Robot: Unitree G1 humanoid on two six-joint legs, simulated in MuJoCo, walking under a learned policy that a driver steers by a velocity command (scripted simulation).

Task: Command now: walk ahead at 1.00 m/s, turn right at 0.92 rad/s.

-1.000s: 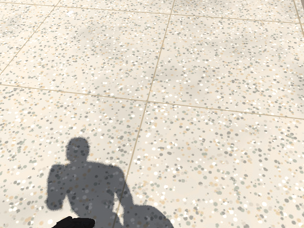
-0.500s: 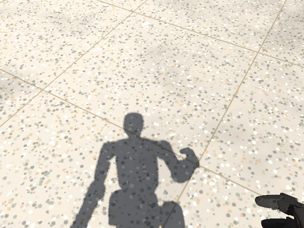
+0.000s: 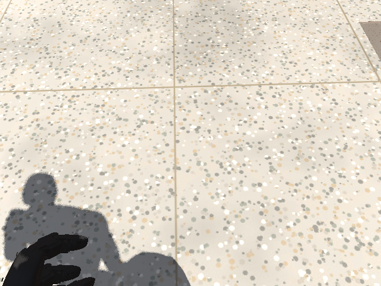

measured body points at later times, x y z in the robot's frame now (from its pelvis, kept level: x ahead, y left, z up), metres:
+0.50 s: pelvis +0.41 -0.02 +0.00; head +0.44 -0.02 +0.45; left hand +0.53 +0.24 -0.13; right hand +0.48 -0.30 -0.10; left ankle +0.59 -0.01 -0.71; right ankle +0.23 -0.02 -0.69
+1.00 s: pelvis +0.50 -0.04 +0.03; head +0.53 -0.01 +0.48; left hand +0.63 +0.26 -0.09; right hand +0.61 -0.34 -0.07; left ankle +0.59 -0.01 -0.71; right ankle +0.57 -0.20 -0.67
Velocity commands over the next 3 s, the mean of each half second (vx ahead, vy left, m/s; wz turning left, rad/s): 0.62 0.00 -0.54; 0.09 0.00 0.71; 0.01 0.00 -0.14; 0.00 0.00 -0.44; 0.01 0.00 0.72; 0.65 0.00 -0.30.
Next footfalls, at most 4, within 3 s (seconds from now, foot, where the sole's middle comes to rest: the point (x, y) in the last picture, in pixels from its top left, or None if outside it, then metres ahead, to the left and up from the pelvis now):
0.06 right None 0.26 -0.04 -0.75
0.48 left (194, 236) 0.63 -0.02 -0.75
1.18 right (232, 238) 0.61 -0.16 -0.75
1.62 left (185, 249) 0.58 0.01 -0.75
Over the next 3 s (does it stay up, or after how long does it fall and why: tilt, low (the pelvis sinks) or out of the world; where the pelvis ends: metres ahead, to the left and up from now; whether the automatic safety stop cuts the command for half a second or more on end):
stays up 0.79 -0.04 0.00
